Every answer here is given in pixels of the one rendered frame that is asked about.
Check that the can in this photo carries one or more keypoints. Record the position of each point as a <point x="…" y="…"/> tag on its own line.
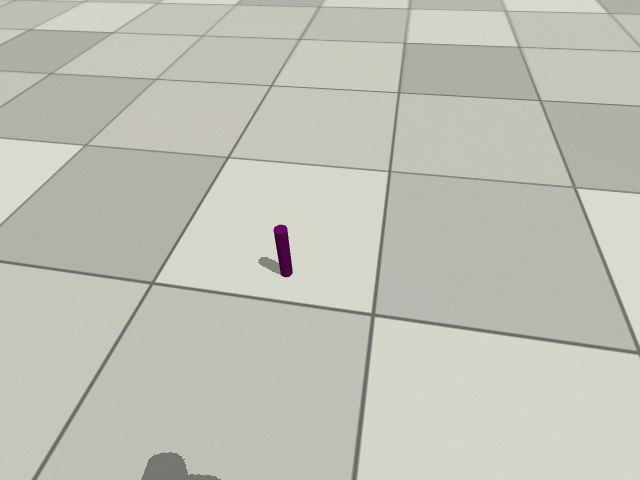
<point x="283" y="250"/>

